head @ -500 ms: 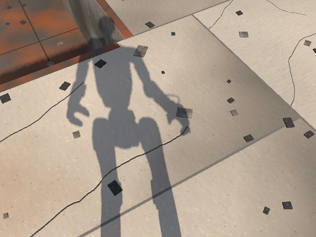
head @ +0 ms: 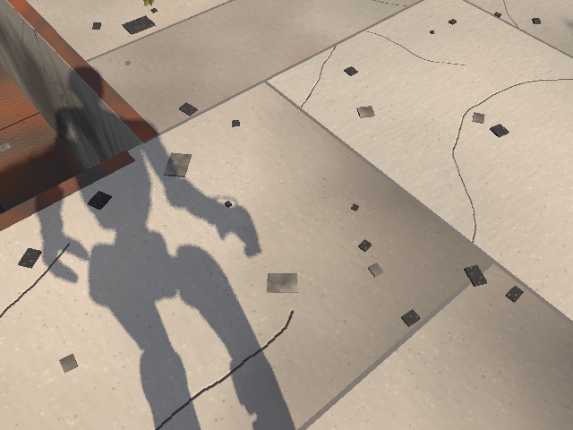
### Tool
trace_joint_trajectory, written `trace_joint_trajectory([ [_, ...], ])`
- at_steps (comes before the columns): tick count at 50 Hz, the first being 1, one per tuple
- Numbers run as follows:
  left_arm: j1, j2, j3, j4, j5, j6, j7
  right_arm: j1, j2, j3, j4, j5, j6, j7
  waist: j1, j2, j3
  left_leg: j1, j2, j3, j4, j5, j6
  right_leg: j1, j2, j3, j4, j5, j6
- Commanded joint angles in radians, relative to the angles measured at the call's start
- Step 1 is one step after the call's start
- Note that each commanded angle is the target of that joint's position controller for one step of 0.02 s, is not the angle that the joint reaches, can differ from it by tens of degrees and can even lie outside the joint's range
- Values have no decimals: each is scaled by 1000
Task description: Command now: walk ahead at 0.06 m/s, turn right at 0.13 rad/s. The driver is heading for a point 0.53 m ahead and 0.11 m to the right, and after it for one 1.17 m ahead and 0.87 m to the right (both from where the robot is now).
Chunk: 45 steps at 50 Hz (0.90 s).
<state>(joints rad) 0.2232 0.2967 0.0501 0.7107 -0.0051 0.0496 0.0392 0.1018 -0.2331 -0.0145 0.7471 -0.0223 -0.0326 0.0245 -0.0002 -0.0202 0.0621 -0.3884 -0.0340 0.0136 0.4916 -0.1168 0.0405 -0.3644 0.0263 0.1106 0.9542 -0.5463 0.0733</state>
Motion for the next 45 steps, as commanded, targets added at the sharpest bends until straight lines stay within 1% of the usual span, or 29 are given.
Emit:
trace_joint_trajectory([
  [1, 82, 51, 15, -20, 8, -6, 5, -48, -151, -37, -55, 0, 6, -12, 18, 179, -136, 114, 202, -239, -206, -5, 144, 75, -42, -39, -203, 75, 5],
  [2, 85, 52, 16, -9, 7, -11, 3, -34, -155, -38, -48, 5, 8, -15, 15, 172, -157, 130, 207, -234, -195, -1, 150, 111, -40, -46, -270, 145, -2],
  [3, 95, 52, 17, 4, 7, -14, 0, -35, -155, -37, -43, 12, 10, -17, 23, 159, -170, 131, 208, -226, -182, -27, 148, 155, -38, -55, -348, 230, -12],
  [4, 103, 48, 17, 17, 10, -17, -3, -42, -149, -33, -41, 18, 13, -19, 33, 151, -171, 110, 201, -215, -174, -79, 136, 207, -33, -69, -437, 319, -25],
  [5, 88, 51, 16, 17, 18, -17, -5, -28, -133, -26, -34, 20, 12, -18, 33, 138, -162, 80, 186, -207, -175, -160, 106, 250, -35, -63, -496, 368, -42],
  [6, 58, 75, 17, 1, 31, -18, -5, -7, -114, -17, -24, 14, 7, -14, 22, 103, -149, 36, 168, -194, -169, -254, 57, 281, -86, -5, -509, 418, -66],
  [7, 28, 127, 27, -5, 28, -17, -2, 14, -124, -19, -25, 4, 2, -7, -19, 26, -109, 24, 113, -141, -158, -322, 15, 222, -113, 27, -489, 348, -100],
  [8, 27, 112, 29, 11, 24, -20, -5, -10, -127, -21, -25, 0, 1, -5, -10, -17, -81, 68, 80, -94, -130, -298, -11, 134, -87, 12, -492, 211, -114],
  [9, 21, 79, 20, 13, 27, -28, -7, -25, -126, -20, -24, 1, 1, -6, -2, -14, -68, 99, 76, -87, -100, -256, -15, 101, -82, 11, -511, 192, -107],
  [10, 16, 66, 16, 19, 30, -36, -7, -20, -113, -17, -18, 5, 2, -9, -7, -23, -67, 115, 76, -81, -79, -211, -8, 93, -83, 12, -520, 227, -96],
  [11, 12, 65, 15, 21, 28, -45, -8, -7, -110, -16, -10, 8, 4, -11, -10, -34, -63, 121, 72, -74, -61, -161, -3, 95, -82, 12, -519, 278, -88],
  [13, 26, 65, 14, 33, 21, -59, -8, 15, -108, -16, 5, 8, 5, -15, -13, -34, -78, 144, 64, -58, -28, -55, 0, 109, -83, 12, -503, 364, -83],
  [17, 40, 65, 13, 53, 16, -63, -7, 16, -110, -18, 27, 14, 11, -19, -8, -12, -88, 177, 66, -54, 0, 63, -2, 119, -74, 4, -486, 439, -83],
  [23, 43, 57, 9, 89, 13, -61, -5, 11, -119, -22, 69, 18, 24, -29, -7, 13, -88, 202, 69, -55, 11, 123, -8, 140, -64, -7, -484, 499, -82],
  [30, 38, 47, 7, 148, 11, -63, -4, 5, -125, -28, 126, 21, 36, -44, -9, 16, -83, 226, 70, -56, 5, 136, -14, 154, -55, -22, -503, 514, -81],
  [43, 47, 34, -3, 259, 11, -63, 0, 17, -120, -33, 224, 22, 44, -58, -9, 15, -51, 233, 63, -52, -24, 81, -21, 145, -42, -44, -545, 434, -79],
  [44, 69, 27, -5, 276, 9, -62, 0, 35, -110, -31, 240, 23, 45, -58, -7, 11, -70, 239, 48, -37, -22, -29, -20, 152, -34, -53, -556, 326, -84],
  [45, 75, 36, -1, 282, 3, -60, 2, 41, -112, -33, 248, 28, 47, -59, -5, -2, -50, 216, 23, -15, -3, -209, -16, 131, -29, -49, -565, 158, -103],
])
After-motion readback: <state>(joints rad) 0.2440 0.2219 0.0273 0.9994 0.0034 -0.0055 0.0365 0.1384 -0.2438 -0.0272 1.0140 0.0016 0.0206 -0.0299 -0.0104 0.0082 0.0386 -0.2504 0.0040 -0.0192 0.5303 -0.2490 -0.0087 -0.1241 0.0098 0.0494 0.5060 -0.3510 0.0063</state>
